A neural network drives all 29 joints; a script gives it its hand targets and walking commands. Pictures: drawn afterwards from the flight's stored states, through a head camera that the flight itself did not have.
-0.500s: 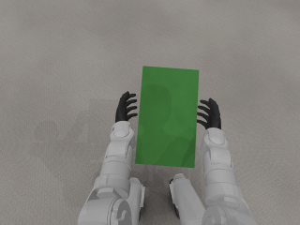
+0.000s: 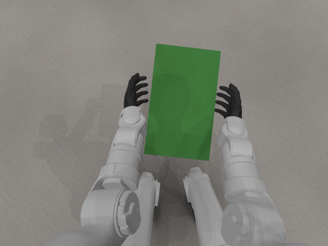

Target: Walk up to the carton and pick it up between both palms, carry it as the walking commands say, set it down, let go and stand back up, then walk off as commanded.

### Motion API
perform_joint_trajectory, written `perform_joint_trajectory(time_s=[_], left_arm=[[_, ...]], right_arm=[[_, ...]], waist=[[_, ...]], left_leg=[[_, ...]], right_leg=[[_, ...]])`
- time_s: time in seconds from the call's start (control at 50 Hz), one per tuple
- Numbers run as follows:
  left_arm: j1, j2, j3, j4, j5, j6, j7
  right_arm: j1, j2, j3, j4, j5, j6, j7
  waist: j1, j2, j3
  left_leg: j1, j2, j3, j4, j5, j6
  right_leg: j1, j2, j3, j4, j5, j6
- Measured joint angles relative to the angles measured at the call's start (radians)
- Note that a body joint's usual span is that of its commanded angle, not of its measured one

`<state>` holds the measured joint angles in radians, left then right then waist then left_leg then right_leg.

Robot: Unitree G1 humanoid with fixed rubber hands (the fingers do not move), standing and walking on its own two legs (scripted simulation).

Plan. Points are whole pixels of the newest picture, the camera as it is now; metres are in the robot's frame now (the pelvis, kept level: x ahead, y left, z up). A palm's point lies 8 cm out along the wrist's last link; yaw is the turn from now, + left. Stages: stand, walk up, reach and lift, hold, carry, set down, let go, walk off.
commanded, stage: set down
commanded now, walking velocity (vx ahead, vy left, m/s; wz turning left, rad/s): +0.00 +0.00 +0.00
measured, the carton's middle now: (179, 105) +0.46 -0.05 -0.17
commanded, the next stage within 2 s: none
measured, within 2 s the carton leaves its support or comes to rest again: neither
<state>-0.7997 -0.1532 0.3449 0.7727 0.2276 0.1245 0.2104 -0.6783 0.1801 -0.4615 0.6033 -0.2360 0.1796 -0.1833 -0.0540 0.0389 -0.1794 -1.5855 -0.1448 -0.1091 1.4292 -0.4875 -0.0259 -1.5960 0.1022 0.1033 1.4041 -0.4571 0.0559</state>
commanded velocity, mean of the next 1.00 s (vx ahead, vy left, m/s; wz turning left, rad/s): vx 0.00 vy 0.00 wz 0.00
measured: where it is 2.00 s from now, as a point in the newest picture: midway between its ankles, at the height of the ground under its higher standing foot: (172, 213)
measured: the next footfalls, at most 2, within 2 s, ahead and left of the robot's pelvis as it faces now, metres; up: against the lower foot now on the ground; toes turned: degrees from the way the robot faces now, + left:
none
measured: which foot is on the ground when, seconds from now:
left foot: down 0.00-1.00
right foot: down 0.00-1.00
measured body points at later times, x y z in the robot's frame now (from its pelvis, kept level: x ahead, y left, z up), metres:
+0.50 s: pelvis -0.02 +0.01 -0.07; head +0.25 +0.00 +0.30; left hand +0.47 +0.08 -0.17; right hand +0.43 -0.17 -0.17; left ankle +0.07 +0.11 -0.56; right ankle +0.08 -0.13 -0.56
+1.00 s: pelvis -0.03 +0.00 -0.14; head +0.28 +0.00 +0.19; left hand +0.49 +0.08 -0.25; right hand +0.45 -0.17 -0.26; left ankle +0.07 +0.11 -0.56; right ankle +0.08 -0.13 -0.56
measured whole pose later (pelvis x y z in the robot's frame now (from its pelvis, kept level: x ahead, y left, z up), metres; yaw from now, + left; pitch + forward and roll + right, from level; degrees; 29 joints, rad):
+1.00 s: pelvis -0.03 +0.00 -0.14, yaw +0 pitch +44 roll -2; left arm -1.19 -0.02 0.35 0.90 0.19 0.17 0.24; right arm -1.06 0.05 -0.50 0.70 -0.22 0.24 -0.15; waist -0.07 0.05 -0.02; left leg -2.10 -0.21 -0.09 1.88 -0.54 -0.06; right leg -2.10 0.13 0.09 1.84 -0.52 0.10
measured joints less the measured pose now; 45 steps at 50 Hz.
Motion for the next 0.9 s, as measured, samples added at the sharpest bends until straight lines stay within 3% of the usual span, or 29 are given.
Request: perform_joint_trajectory(time_s=[0.9], left_arm=[[-0.355, 0.12, 0.007, 0.115, -0.03, 0.046, 0.036]], right_arm=[[-0.342, -0.115, -0.04, 0.088, 0.011, 0.057, 0.031]], waist=[[-0.016, 0.016, 0.128]], left_leg=[[-0.479, -0.061, 0.016, 0.407, -0.046, -0.023]], right_leg=[[-0.463, 0.028, -0.006, 0.399, -0.057, 0.046]])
